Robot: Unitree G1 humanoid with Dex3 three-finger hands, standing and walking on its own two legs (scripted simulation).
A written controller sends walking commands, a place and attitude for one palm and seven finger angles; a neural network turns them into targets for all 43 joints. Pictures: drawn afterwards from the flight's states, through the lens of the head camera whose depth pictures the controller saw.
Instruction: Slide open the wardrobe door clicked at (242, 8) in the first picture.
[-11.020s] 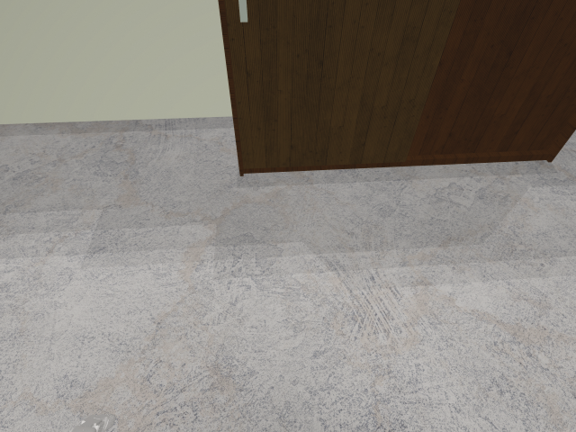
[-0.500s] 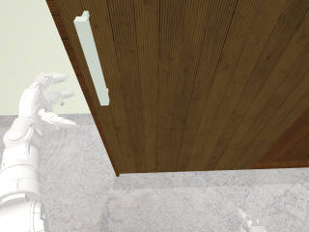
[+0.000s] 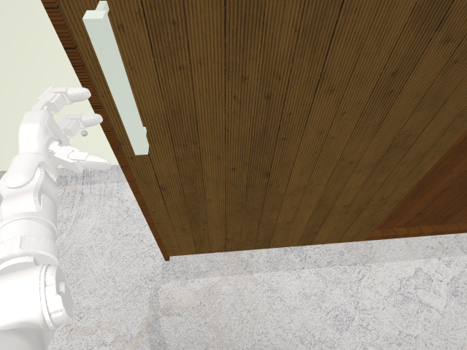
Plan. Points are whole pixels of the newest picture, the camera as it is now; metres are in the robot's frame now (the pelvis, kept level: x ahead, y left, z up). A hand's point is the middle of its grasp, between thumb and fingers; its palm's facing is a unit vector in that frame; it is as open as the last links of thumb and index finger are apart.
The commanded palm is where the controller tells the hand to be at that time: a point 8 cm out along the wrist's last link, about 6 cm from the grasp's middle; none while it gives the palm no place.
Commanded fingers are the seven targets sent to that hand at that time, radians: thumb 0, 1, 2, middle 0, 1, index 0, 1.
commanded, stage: move the hooked fingers beside the handle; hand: left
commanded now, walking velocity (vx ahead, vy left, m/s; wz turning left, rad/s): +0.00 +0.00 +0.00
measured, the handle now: (125, 89) +0.52 +0.20 +0.16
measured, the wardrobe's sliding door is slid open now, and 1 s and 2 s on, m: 0.00 0.00 0.00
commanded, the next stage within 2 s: feel for the door with the fingertips in 1.00 s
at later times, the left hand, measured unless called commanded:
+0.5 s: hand (94, 125) +0.46 +0.25 +0.13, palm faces +0.08 -1.00 +0.00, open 14.0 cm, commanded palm +0.43 +0.30 +0.12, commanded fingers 0.00 -0.50 0.30 -0.30 -1.20 -0.30 -1.20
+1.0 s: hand (91, 127) +0.45 +0.25 +0.13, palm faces +0.09 -1.00 +0.02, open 14.0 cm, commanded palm +0.43 +0.30 +0.12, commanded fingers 0.00 -0.50 0.30 -0.30 -1.20 -0.30 -1.20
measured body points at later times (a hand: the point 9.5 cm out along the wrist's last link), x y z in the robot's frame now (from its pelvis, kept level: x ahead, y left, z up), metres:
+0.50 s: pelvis +0.00 +0.00 -0.01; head +0.07 +0.01 +0.44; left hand +0.45 +0.30 +0.13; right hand +0.02 -0.27 -0.12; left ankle -0.01 +0.11 -0.72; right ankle +0.01 -0.12 -0.72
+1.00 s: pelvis +0.01 +0.00 -0.01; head +0.07 +0.01 +0.44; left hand +0.44 +0.31 +0.13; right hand +0.08 -0.26 -0.11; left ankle -0.01 +0.11 -0.72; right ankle +0.01 -0.12 -0.72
